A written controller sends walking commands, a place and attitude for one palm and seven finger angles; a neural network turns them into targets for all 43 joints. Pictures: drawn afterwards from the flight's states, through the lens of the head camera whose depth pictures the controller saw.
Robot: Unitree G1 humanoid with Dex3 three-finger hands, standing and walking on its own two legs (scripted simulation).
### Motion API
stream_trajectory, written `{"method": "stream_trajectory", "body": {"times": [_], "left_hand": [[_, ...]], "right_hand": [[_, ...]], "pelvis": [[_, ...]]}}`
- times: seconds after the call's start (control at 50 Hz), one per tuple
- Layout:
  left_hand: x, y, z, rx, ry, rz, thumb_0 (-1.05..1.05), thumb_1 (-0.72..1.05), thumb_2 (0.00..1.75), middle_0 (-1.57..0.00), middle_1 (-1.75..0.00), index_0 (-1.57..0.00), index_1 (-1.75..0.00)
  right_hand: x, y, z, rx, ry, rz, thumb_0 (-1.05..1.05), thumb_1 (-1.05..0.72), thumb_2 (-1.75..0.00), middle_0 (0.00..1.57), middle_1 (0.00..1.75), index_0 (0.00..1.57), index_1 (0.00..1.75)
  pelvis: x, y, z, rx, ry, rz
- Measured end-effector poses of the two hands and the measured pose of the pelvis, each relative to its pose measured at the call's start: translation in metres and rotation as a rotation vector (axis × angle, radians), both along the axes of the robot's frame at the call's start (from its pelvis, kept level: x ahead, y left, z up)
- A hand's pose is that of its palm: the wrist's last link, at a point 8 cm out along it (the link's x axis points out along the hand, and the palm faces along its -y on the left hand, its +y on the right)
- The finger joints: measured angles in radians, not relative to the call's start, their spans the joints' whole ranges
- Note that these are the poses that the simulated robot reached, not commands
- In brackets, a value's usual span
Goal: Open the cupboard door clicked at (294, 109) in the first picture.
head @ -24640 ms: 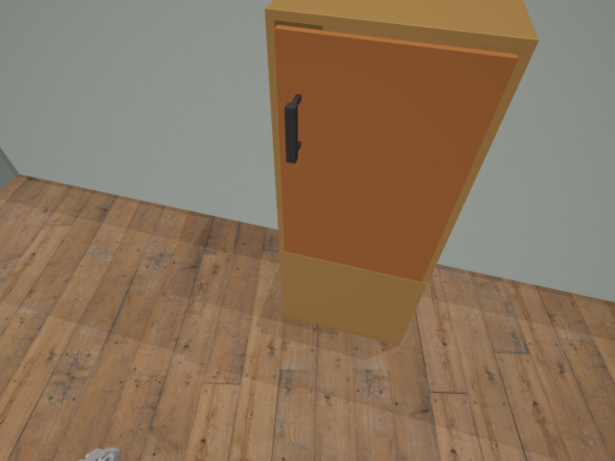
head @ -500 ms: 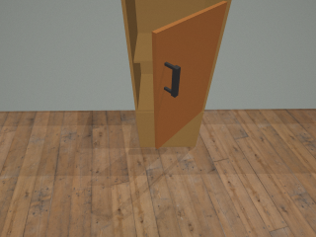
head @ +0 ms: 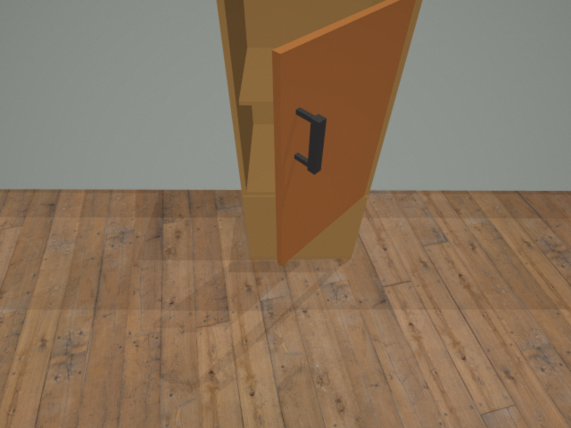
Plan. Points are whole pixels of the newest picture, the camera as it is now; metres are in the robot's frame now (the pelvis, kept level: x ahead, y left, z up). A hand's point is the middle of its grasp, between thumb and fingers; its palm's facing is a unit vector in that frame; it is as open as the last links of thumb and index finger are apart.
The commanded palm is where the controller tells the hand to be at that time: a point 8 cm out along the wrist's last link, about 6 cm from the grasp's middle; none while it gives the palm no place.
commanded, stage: look to check the result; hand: left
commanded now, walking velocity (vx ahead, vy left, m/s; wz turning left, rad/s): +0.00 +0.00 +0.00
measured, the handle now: (308, 141) +0.59 -0.01 +0.07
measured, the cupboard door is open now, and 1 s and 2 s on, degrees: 45 45 45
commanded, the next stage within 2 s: walk to a spot facing it in 0.28 s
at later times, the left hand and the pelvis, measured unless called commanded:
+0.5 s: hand out of the picture +0.01 +0.16 -0.18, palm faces +0.04 -0.98 -0.17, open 7.4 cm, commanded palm none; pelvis +0.02 +0.00 +0.00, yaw -1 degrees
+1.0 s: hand out of the picture +0.09 +0.16 -0.16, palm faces -0.18 -0.94 -0.30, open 7.4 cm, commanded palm none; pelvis +0.00 -0.03 +0.00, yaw -16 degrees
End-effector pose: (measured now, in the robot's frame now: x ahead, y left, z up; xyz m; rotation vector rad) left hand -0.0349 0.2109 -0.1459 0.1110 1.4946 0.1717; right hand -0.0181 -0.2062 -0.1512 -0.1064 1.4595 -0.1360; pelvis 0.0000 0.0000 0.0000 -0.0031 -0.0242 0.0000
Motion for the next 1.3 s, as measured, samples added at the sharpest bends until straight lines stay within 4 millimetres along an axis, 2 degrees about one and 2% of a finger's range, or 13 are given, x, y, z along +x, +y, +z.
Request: {"method": "stream_trajectory", "body": {"times": [0.46,0.62,0.76,0.86,0.98,1.08,1.22,1.3], "left_hand": [[0.035,-0.006,-0.001,-0.009,-0.047,-0.010,0.00,0.90,0.90,-0.20,-0.30,-0.20,-0.30],[0.045,0.004,-0.005,-0.001,-0.019,-0.046,0.00,0.90,0.90,-0.20,-0.30,-0.20,-0.30],[0.077,0.018,-0.004,0.051,-0.058,-0.127,0.01,0.90,0.90,-0.20,-0.30,-0.20,-0.30],[0.107,0.012,0.005,0.107,-0.131,-0.196,0.01,0.91,0.90,-0.20,-0.30,-0.20,-0.30],[0.123,0.000,0.019,0.122,-0.153,-0.255,0.00,0.90,0.90,-0.20,-0.30,-0.20,-0.30],[0.132,-0.007,0.020,0.099,-0.139,-0.312,0.00,0.90,0.90,-0.20,-0.30,-0.20,-0.30],[0.152,-0.003,0.011,0.054,-0.134,-0.378,0.01,0.90,0.90,-0.21,-0.30,-0.21,-0.30],[0.175,0.009,0.000,0.031,-0.133,-0.422,0.01,0.90,0.90,-0.21,-0.30,-0.21,-0.30]], "right_hand": [[0.023,-0.010,0.004,-0.024,-0.007,0.009,0.01,-0.92,-0.90,0.20,0.30,0.20,0.30],[0.026,-0.021,0.001,-0.057,-0.036,-0.064,0.01,-0.92,-0.90,0.20,0.30,0.20,0.30],[0.026,-0.040,-0.006,-0.078,-0.097,-0.119,0.00,-0.91,-0.90,0.20,0.30,0.20,0.30],[0.026,-0.063,-0.018,-0.067,-0.128,-0.156,0.00,-0.91,-0.90,0.20,0.30,0.20,0.30],[0.043,-0.086,-0.002,-0.086,-0.181,-0.204,0.01,-0.91,-0.90,0.20,0.30,0.20,0.30],[0.065,-0.094,0.012,-0.113,-0.273,-0.244,0.01,-0.91,-0.90,0.20,0.30,0.20,0.30],[0.086,-0.086,0.027,-0.152,-0.353,-0.283,0.01,-0.91,-0.90,0.20,0.30,0.20,0.30],[0.087,-0.071,0.032,-0.186,-0.380,-0.316,0.00,-0.91,-0.90,0.20,0.30,0.20,0.30]], "pelvis": [[0.018,-0.004,0.002,0.004,0.002,-0.003],[0.016,-0.004,-0.004,0.001,0.011,-0.069],[0.008,-0.011,-0.012,0.024,0.025,-0.146],[0.004,-0.026,-0.018,0.021,0.023,-0.189],[0.003,-0.034,-0.005,0.043,0.032,-0.259],[0.007,-0.032,0.000,0.044,0.036,-0.321],[0.016,-0.016,0.000,0.036,0.043,-0.399],[0.026,0.000,-0.006,0.023,0.053,-0.444]]}}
